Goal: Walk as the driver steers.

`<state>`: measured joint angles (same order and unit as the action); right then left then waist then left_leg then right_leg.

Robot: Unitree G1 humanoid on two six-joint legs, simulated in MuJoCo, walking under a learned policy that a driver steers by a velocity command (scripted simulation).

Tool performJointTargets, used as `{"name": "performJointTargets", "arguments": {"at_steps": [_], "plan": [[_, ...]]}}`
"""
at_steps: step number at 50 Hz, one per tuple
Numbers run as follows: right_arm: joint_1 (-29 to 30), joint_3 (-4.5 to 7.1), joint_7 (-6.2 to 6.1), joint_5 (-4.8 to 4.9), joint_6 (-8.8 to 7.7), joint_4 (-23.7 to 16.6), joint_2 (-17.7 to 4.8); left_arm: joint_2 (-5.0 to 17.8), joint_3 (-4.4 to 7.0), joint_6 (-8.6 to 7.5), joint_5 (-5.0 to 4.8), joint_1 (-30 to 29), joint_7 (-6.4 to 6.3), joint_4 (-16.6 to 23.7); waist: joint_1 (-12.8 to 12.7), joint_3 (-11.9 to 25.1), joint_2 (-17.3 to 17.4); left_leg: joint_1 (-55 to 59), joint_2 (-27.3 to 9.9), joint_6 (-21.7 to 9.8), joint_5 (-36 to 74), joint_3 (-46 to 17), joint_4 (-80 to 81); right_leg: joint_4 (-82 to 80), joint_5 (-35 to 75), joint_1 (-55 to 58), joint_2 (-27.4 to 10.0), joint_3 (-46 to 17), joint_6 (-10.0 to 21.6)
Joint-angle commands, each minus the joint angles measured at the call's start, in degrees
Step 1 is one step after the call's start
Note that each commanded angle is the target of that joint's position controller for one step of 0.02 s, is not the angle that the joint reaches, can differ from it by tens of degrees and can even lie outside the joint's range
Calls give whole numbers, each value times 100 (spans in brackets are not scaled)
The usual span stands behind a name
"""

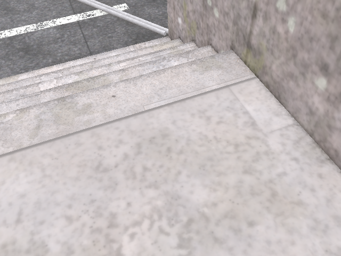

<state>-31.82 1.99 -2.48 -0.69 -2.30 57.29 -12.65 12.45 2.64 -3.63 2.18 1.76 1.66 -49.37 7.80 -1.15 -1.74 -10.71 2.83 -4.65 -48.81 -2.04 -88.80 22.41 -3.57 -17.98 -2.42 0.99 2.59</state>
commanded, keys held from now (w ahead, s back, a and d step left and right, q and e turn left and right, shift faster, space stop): w+q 0.04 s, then q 0.64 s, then no key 0.32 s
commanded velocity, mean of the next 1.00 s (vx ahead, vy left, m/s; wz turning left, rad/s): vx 0.14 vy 0.00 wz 0.38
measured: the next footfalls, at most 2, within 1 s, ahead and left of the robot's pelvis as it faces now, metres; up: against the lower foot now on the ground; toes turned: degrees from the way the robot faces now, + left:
left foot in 0.56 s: +0.38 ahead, +0.16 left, -0.17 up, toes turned +19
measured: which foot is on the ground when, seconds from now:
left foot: up 0.00-0.54, down 0.56-1.00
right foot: down 0.00-0.58, up 0.60-1.00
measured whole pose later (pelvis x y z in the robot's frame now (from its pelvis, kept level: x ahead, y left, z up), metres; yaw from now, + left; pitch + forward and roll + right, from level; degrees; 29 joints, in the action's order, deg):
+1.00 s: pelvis +0.29 +0.03 -0.20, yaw +24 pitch +1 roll -1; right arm -18.6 -1.0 -3.7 -1.8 0.5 48.6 -10.0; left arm 8.8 -0.8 6.1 3.2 2.1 -2.2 -36.9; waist 4.6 0.1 -3.2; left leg -27.6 4.4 -4.4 -9.8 -3.6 -36.6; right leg 98.5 -14.1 -53.9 2.5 -1.6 -6.3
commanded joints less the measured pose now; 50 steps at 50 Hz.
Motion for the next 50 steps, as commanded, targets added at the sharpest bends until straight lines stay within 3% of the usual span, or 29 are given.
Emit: {"name": "performJointTargets", "arguments": {"at_steps": [1, 2, 3, 4, 5, 6, 8, 10, 11, 12, 14, 17, 19, 23, 25, 27, 28, 29, 30, 31, 32, 33, 34, 35, 37, 39, 41, 44, 50], "plan": [[-566, 107, -106, 232, -50, -263, -596, 1231, 364, 82, -158, 2964, 91, -514, -1277, 1786, -997, -4744, -309, -104, 721, -362, -2272, 1499, 3347, 5130, -2414, -2021, 1198], [217, 104, -61, 58, 10, -419, -616, 1079, 343, 98, -117, 2463, -23, -415, -1287, 1324, -1008, -4851, -439, 42, 1406, 28, -2132, 382, 195, 3713, -2386, -2530, 1581], [602, 193, 48, -120, 50, -438, -841, 601, 158, 22, -113, 1841, -50, -218, -991, 588, -322, -4046, -618, 111, 2397, -267, -627, -108, -259, 2039, -2104, -2213, 1435], [660, 238, 94, -239, 126, -323, -765, 540, 124, -88, -38, 1544, -98, -288, -747, 31, -299, -3335, -671, 173, 2819, -454, 113, -13, 1165, 818, -2040, -1994, 1391], [617, 202, 155, -212, 228, -231, -532, 583, 113, -161, -43, 1623, -129, -367, -538, -434, -113, -2688, -697, 281, 3107, -368, 1006, -129, 2132, -197, -1714, -1330, 1279], [764, 179, 199, -219, 286, -296, -278, 687, 146, -225, -84, 1653, -171, -415, -460, -402, -205, -2459, -616, 405, 3475, -374, 1632, -144, 2331, -454, -1574, -1084, 1263], [687, 179, 242, -279, 341, -259, -175, 690, 155, -186, -148, 1835, -205, -541, -396, -8, -371, -2350, -596, 370, 3857, -159, 2036, 201, 3820, -136, -1600, -811, 1244], [599, 200, 304, -222, 376, -231, -252, 701, 162, -125, -76, 1652, -163, -370, -301, 429, -480, -2119, -502, 173, 4619, 125, 1785, 572, 3991, -31, -1563, -469, 1158], [1034, 253, 334, -187, 365, -387, -326, 561, 134, -129, -117, 1908, -172, -429, -403, 286, -243, -2542, -550, 43, 5378, 24, 2149, 510, 3232, 166, -1372, -330, 1071], [1617, 290, 348, -238, 348, -577, -373, 384, 102, -147, -162, 2168, -242, -587, -613, 139, -384, -3199, -633, -23, 5755, -323, 2463, 659, 2176, 734, -1382, -479, 922], [2231, 321, 336, -264, 322, -774, -365, 370, 71, -173, -144, 2624, -309, -703, -867, -88, -266, -4033, -525, -49, 5774, -464, 2765, 857, 1748, 1460, -1489, -596, 831], [3025, 331, 432, -216, 239, -1083, -416, 401, 51, -189, -11, 2705, -369, -681, -988, -379, -79, -3724, -456, 57, 6999, -183, 3897, 1238, 372, 1087, -1385, -232, 652], [3464, 272, 539, -192, 234, -1239, -259, 430, 37, -151, 42, 2697, -411, -624, -1191, -458, -68, -3334, -430, 146, 7428, 3, 4722, 1467, -525, 870, -1283, -122, 570], [3794, 176, 685, 12, 156, -1251, -123, 480, 76, -84, 14, 2702, -490, -582, -1411, -858, 3, -1984, -503, 305, 7845, 371, 6061, 1999, -1455, 216, -1217, 178, 421], [3460, 210, 661, -15, 176, -1057, -272, 479, 115, -7, 48, 2822, -552, -637, -1371, -988, 64, -1718, -618, 258, 7558, 410, 6708, 2767, -1146, 447, -1226, 203, 468], [2523, 300, 554, -136, 108, -644, -553, 610, 180, 89, 30, 2822, -542, -659, -974, -562, 210, -738, -479, 99, 7150, 618, 7247, 4258, -554, 590, -1120, 376, 495], [1320, 380, 531, -221, 70, -163, -679, 611, 168, 152, 6, 2637, -563, -618, -388, 139, 453, 845, -452, -57, 7716, 690, 7435, 5783, -844, 51, -909, 609, 393], [779, 488, 510, -336, 73, 128, -1034, 376, 149, 175, -135, 2831, -478, -644, -287, 550, 1244, 2489, -875, -151, 9513, 388, 6913, 7740, -4204, -1265, -91, 1171, 168], [481, 541, 602, -289, 81, -33, -1579, 303, 133, 246, -434, 3152, -490, -280, -464, 1644, 1567, 4804, -2252, -971, 13150, -869, 4520, 9916, -5662, -3613, 106, 753, -84], [481, 593, 538, 43, 176, -256, -1688, 467, 56, 262, -381, 2333, -492, 144, -13, 2560, 966, 4878, -2744, -1511, 12564, -1679, 4923, 10381, -5136, -4306, 6, 445, -104], [840, 537, 364, 118, 282, -463, -1574, 449, 14, 304, -225, 1829, -516, 412, -129, 2451, 497, 4113, -2843, -1760, 10193, -1971, 5635, 10387, -4363, -4670, 72, 288, -164], [1281, 460, 171, 75, 341, -675, -1356, 257, -77, 319, -99, 1631, -509, 511, -324, 2229, 573, 3114, -2935, -1865, 7876, -2396, 6196, 10047, -3782, -4668, -39, 27, -258], [1817, 334, 98, 42, 355, -879, -1005, 323, -84, 384, 82, 1566, -467, 430, -578, 1603, 204, 1799, -2643, -1792, 6331, -2231, 6566, 9448, -3009, -4287, -186, -217, -257], [2024, 244, 78, -45, 339, -968, -890, 319, -82, 531, 146, 1439, -463, 427, -674, 1185, 249, 468, -2457, -1767, 6024, -2177, 6743, 9277, -2675, -3695, -56, -119, -271], [2208, 100, 109, -143, 241, -978, -772, 264, -90, 703, 115, 1395, -467, 522, -1004, 762, 248, -1013, -1789, -1394, 5818, -1680, 6675, 8613, -1556, -3167, 158, -189, -375], [2004, 33, 45, -68, 145, -905, -752, -42, -203, 751, 76, 1027, -451, 823, -1010, 628, 301, -1333, -1447, -1282, 5416, -1592, 6503, 8333, -1046, -3587, 282, -195, -534], [1703, -59, -20, -55, 159, -868, -620, -137, -238, 777, 112, 769, -433, 1007, -854, 723, 397, -1086, -1293, -1247, 4626, -1781, 6384, 8234, -847, -3977, 407, -161, -644], [1408, -138, -108, -54, 219, -988, -567, -167, -266, 874, 117, 279, -421, 1343, -616, 701, 614, -659, -1289, -1180, 2987, -2242, 6539, 8267, -891, -4588, 455, -257, -827], [1184, -82, -185, -149, 236, -1276, -611, -61, -291, 928, 94, -145, -366, 1853, -454, 491, 748, -440, -1346, -1114, 2120, -2544, 6945, 7035, -1075, -4055, 307, -426, -906]]}}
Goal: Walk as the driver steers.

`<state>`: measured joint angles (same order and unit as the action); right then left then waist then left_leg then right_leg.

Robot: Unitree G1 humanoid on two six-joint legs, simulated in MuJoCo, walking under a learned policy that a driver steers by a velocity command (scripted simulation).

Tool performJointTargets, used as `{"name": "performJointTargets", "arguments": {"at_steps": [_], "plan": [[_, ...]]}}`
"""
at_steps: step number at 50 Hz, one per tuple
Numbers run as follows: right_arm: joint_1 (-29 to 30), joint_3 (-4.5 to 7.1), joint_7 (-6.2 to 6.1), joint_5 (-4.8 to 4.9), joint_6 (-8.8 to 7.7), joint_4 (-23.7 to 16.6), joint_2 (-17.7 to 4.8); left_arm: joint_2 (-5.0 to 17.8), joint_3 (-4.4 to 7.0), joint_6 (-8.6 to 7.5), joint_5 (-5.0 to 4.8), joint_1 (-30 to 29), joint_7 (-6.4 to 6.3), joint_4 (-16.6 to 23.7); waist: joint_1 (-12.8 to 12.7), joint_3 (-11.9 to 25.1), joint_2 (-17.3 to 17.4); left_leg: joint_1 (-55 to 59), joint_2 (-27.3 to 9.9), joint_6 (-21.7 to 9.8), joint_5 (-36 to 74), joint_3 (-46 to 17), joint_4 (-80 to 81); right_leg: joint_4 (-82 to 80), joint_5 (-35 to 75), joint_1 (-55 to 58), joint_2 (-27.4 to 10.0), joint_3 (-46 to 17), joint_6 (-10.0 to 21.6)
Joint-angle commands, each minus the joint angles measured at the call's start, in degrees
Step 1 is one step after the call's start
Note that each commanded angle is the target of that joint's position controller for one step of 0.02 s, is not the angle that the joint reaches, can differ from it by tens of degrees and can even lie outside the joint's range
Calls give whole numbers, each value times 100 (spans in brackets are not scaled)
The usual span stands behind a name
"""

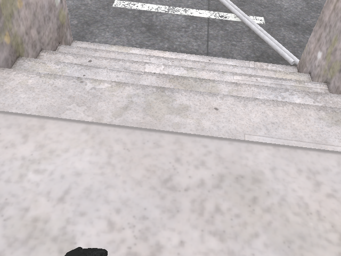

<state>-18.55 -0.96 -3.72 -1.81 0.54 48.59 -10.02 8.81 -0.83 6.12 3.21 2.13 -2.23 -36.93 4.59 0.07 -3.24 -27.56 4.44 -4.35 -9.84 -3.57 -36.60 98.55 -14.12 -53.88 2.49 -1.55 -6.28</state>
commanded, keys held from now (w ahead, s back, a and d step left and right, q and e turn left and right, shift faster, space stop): no key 0.44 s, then w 0.56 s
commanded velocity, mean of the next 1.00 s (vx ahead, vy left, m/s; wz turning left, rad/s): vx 0.18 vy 0.00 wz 0.04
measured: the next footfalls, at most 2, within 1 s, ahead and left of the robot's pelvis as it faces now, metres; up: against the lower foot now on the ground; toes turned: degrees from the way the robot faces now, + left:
right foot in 0.18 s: +0.06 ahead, -0.16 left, +0.00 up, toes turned +2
left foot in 0.76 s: +0.20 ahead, +0.06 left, +0.00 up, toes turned +2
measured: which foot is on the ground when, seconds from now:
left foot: down 0.00-0.18, up 0.20-0.74, down 0.76-1.00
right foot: up 0.00-0.16, down 0.18-0.76, up 0.78-1.00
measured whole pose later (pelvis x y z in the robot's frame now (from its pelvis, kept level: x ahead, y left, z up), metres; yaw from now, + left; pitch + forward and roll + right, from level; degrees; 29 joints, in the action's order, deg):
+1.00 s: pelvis +0.21 -0.02 +0.03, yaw +0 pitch +1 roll +0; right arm -24.5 3.1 0.2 -0.6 -3.9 53.3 -10.3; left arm 13.7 4.4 -2.2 2.8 16.2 2.9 -51.7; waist 0.4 0.0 -3.4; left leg -6.3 3.3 -4.0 -14.3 2.1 -19.1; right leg 59.2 -9.1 -36.5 -3.9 0.3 2.9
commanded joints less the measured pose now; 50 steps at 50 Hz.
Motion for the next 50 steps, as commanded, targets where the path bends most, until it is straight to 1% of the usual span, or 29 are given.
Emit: {"name": "performJointTargets", "arguments": {"at_steps": [1, 3, 6, 7, 8, 9, 10, 11, 12, 14, 16, 18, 22, 25, 27, 29, 31, 32, 35, 37, 38, 39, 40, 41, 42, 43, 45, 47, 50], "plan": [[-35, 256, -74, -46, -28, -475, -926, 331, 43, -61, -11, -144, 57, 663, -189, 367, 950, 1161, -1446, -1020, -1890, -2289, 1845, -1410, 10, 18, -289, -175, 25], [251, 376, -86, -7, 54, -646, -1074, 411, 24, -100, -87, 92, 142, 662, -282, 421, 1163, 658, -1357, -781, -2108, -2005, 2233, -3631, -63, 1728, -471, -171, 257], [187, 511, 124, 62, 274, -725, -1261, 612, 130, -107, -324, 1204, 242, 244, -505, 261, 1546, -498, -1326, -524, -3131, -1691, 2520, -5594, -794, 4466, -84, 381, 789], [104, 524, 172, 46, 320, -726, -1156, 689, 185, -116, -312, 1715, 227, -5, -652, -18, 1322, -721, -1212, -366, -3503, -1493, 2129, -6270, -746, 4865, 17, 647, 933], [-28, 502, 190, -39, 328, -691, -936, 671, 199, -196, -324, 2156, 176, -211, -789, -337, 692, -1041, -852, -261, -3497, -1158, 1180, -6877, -1182, 5104, -84, 521, 956], [60, 462, 237, -95, 285, -687, -523, 521, 90, -359, -341, 2563, 168, -356, -889, -583, -204, -1897, -167, -4, -2766, -363, -827, -7003, -1800, 5269, -621, -300, 887], [127, 425, 291, -18, 156, -929, -93, 953, 55, -455, -406, 2967, 184, -260, -957, -730, -918, -3644, 569, 328, -3597, -186, -1827, -7777, -2687, 5602, -2330, -3379, 1176], [762, 619, 321, -138, -38, -1097, -611, 1195, 156, -500, -304, 3176, 49, -462, -1218, -1209, -415, -3852, 544, 508, -2617, -1248, -1876, -8825, -2560, 4954, -2317, -4400, 1341], [667, 622, 324, -81, -68, -1042, -544, 1282, 182, -563, -105, 2624, -57, -555, -667, -1272, -706, -3686, 539, 498, -2011, -1284, -2382, -8626, -2507, 4582, -2186, -3875, 1205], [491, 563, 330, -179, 18, -730, -419, 949, 137, -657, -29, 2027, -29, -540, -395, -780, -968, -3368, 757, 477, -1349, -867, -3921, -7973, -1757, 4024, -1419, -2368, 895], [344, 557, 383, -202, 91, -644, -458, 681, 64, -685, -78, 1786, 56, -548, -188, -342, -842, -2994, 828, 528, -1016, -565, -5345, -7776, -764, 3383, -1154, -1763, 1044], [369, 470, 375, -213, 148, -701, -399, 706, 94, -717, -133, 1706, 111, -601, -54, -178, -357, -2786, 699, 573, -704, -413, -6090, -7730, -133, 3061, -1105, -1524, 1312], [901, 301, 277, -254, 285, -872, -222, 693, 131, -782, -218, 2575, 2, -987, -443, -102, -36, -3235, 429, 633, -453, -216, -6314, -7444, 1115, 3908, -1201, -1451, 1726], [1265, 228, 335, -292, 255, -965, -182, 685, 198, -815, -235, 3338, -69, -1356, -802, -124, -235, -3853, -50, 641, -189, -10, -5283, -7719, -667, 5002, -1194, -1813, 1836], [1683, 193, 424, -244, 180, -1099, -161, 718, 273, -793, -198, 3470, -93, -1465, -950, -315, -304, -3734, -450, 701, 131, 114, -3953, -8051, -1336, 5227, -1255, -2017, 1881], [1972, 150, 474, -60, 85, -1137, -127, 786, 342, -760, -230, 3251, -98, -1437, -963, -520, -351, -2742, -724, 775, 469, 131, -2413, -8387, -1481, 4722, -1367, -1994, 2000], [2329, 103, 548, 98, -29, -1172, 8, 925, 428, -782, -235, 3209, -63, -1433, -1117, -676, -365, -1561, -709, 688, 331, 279, -1149, -8635, -1402, 4198, -1486, -1755, 2006], [2259, 143, 582, 189, -89, -1133, -34, 969, 439, -799, -246, 3166, -1, -1430, -1026, -710, -328, -850, -676, 609, 303, 356, -709, -8714, -1297, 3841, -1507, -1608, 1967], [1881, 246, 557, 147, -185, -871, -148, 951, 489, -842, -149, 3179, 161, -1425, -1029, -846, -106, 409, -372, 393, -537, 772, 98, -8573, -1286, 3490, -1521, -1585, 1931], [1279, 298, 466, 128, -344, -661, -116, 828, 482, -851, -71, 3199, 167, -1492, -737, -721, 65, 1423, -237, 238, -755, 767, 873, -7892, -1100, 3442, -1272, -1408, 1779], [505, 362, 393, 86, -464, -454, -243, 710, 473, -908, -60, 3080, 178, -1501, -374, -342, 218, 2591, -569, 129, -695, 303, 927, -7050, -684, 3038, -992, -962, 1621], [-253, 514, 333, -40, -527, -398, -787, 270, 363, -1010, -327, 2947, 256, -1254, 25, 412, 1303, 4229, -2003, -371, -1965, -1805, 1445, -5514, -1221, 1675, -302, -173, 1325], [-1289, 696, 319, 13, -441, -51, -1309, 729, 519, -1034, -232, 2477, 296, -1105, 414, 582, 1797, 4456, -2830, -824, -3607, -3872, 2362, -4301, -1832, 549, 101, 209, 1207], [-1089, 618, 305, 20, -396, -28, -1077, 1037, 642, -1003, -52, 1939, 353, -1068, 311, -219, 939, 3980, -2664, -777, -3655, -3678, 2440, -3585, -1537, 75, -107, -77, 1218], [-645, 579, 326, 14, -389, -92, -929, 678, 578, -1011, -1, 1812, 434, -1084, 43, -522, 756, 3437, -2399, -658, -3037, -2996, 2379, -3420, -962, 69, -325, -131, 1205], [-227, 527, 340, 26, -411, -185, -746, 498, 535, -1015, -15, 1827, 482, -1159, -206, -506, 808, 2913, -2082, -512, -2224, -2299, 2491, -3536, -468, 446, -544, -105, 1154], [70, 435, 364, 93, -500, -152, -407, 471, 533, -935, -7, 2138, 498, -1403, -555, -357, 1081, 2223, -1578, -408, -824, -1342, 2676, -3707, 81, 1260, -664, 36, 992], [-224, 433, 399, 120, -547, 46, -343, 534, 543, -894, -34, 2044, 531, -1393, -652, -258, 1080, 2136, -1381, -451, 248, -832, 2637, -3620, 433, 1349, -666, 132, 924], [-693, 455, 392, 159, -561, 284, -485, 466, 482, -847, -48, 1228, 540, -1177, -561, -417, 827, 2186, -1402, -594, 1328, -544, 2646, -4096, 993, 1016, -728, 264, 840]]}}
